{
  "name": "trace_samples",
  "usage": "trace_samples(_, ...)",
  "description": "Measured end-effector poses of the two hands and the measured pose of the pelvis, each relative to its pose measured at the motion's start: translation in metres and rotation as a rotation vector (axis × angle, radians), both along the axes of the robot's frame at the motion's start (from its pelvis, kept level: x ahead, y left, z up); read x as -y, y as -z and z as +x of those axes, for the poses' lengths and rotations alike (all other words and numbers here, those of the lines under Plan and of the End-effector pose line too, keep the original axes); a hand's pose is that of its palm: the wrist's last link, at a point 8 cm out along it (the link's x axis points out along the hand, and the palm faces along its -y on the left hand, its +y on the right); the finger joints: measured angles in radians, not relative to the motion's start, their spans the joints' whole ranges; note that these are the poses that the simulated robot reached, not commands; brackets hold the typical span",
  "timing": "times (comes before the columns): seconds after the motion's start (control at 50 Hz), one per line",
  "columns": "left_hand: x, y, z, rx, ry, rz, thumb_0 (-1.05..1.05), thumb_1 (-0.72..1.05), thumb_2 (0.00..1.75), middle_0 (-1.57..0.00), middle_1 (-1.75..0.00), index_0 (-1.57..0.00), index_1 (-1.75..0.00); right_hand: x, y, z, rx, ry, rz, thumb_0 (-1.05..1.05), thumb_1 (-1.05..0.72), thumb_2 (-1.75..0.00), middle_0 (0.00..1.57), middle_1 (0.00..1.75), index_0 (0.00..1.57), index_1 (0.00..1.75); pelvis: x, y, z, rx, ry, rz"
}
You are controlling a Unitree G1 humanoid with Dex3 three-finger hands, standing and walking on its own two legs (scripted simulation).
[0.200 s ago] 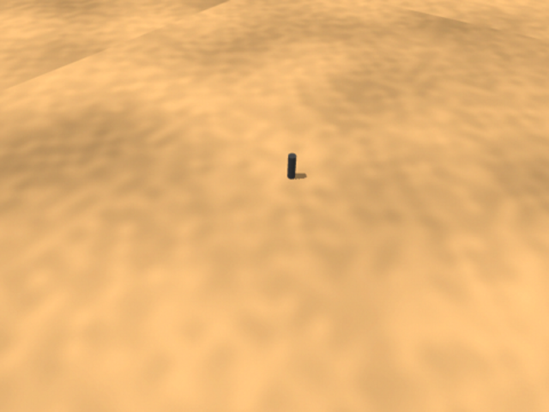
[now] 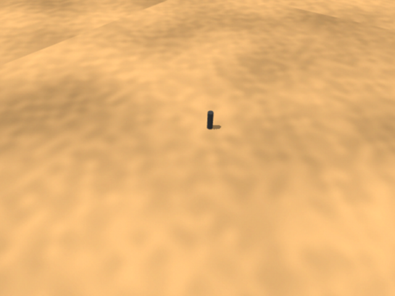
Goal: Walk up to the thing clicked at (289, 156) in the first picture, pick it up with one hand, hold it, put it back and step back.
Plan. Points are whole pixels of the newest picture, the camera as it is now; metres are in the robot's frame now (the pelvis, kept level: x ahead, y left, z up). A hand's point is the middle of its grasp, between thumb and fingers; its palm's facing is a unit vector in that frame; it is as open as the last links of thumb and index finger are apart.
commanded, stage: stand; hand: left
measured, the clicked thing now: (210, 120) +1.37 -0.06 -0.71
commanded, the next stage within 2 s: walk up in 0.92 s
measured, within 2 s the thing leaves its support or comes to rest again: neither
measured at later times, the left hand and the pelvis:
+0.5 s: hand out of the picture +0.07 +0.25 -0.16, palm faces -0.03 -0.94 -0.33, open 7.4 cm; pelvis +0.01 +0.00 +0.00, yaw +0 degrees
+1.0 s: hand out of the picture +0.09 +0.25 -0.16, palm faces -0.05 -0.94 -0.33, open 7.4 cm; pelvis +0.02 +0.00 +0.00, yaw -1 degrees
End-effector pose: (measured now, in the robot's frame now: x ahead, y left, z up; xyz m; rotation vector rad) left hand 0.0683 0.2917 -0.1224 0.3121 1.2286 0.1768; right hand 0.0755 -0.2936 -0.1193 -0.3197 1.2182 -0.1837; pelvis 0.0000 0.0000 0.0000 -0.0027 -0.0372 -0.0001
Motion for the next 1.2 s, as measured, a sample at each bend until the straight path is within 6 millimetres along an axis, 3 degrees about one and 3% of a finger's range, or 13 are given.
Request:
trace_samples(0.36, -0.004, 0.000, -0.002, -0.019, -0.010, 0.005, 0.01, 0.90, 0.90, -0.20, -0.30, -0.20, -0.30, -0.001, 0.001, -0.002, -0.024, 0.006, 0.002, 0.00, -0.91, -0.90, 0.20, 0.30, 0.20, 0.30, -0.002, -0.001, 0.005, -0.005, -0.003, 0.000)
trace_samples(0.94, -0.003, -0.001, 0.008, -0.020, -0.018, 0.002, 0.01, 0.90, 0.90, -0.20, -0.30, -0.20, -0.30, 0.000, 0.001, 0.014, -0.017, -0.008, 0.002, 0.00, -0.91, -0.90, 0.20, 0.30, 0.20, 0.30, -0.001, -0.001, 0.016, -0.016, -0.006, 0.002)
trace_samples(1.04, -0.009, -0.003, 0.024, -0.024, 0.033, 0.015, 0.01, 0.90, 0.90, -0.21, -0.30, -0.20, -0.30, 0.021, -0.004, 0.011, 0.069, 0.037, -0.006, 0.00, -0.91, -0.90, 0.21, 0.30, 0.21, 0.30, 0.007, 0.004, 0.027, -0.028, 0.041, 0.016)
trace_samples(1.14, -0.001, -0.015, 0.063, 0.003, 0.096, 0.039, 0.01, 0.90, 0.90, -0.20, -0.30, -0.20, -0.30, 0.061, -0.007, -0.006, 0.026, 0.094, -0.043, 0.00, -0.90, -0.90, 0.21, 0.30, 0.21, 0.30, 0.030, 0.006, 0.048, -0.017, 0.077, 0.029)
trace_samples(1.2, 0.013, -0.020, 0.092, 0.024, 0.130, 0.063, 0.01, 0.90, 0.90, -0.20, -0.30, -0.20, -0.30, 0.091, 0.000, -0.005, 0.004, 0.127, -0.053, 0.00, -0.90, -0.90, 0.21, 0.30, 0.21, 0.30, 0.048, 0.012, 0.068, -0.004, 0.103, 0.032)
